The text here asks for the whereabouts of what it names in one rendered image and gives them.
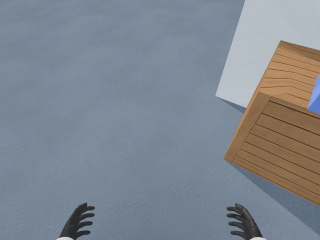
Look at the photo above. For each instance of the pedestal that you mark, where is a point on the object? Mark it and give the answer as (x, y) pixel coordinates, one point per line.
(278, 138)

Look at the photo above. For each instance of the left robot hand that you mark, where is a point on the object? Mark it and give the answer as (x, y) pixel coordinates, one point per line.
(73, 224)

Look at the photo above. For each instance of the carton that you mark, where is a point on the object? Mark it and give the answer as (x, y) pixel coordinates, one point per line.
(314, 103)

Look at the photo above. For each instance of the right robot hand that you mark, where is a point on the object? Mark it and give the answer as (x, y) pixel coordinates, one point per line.
(248, 224)

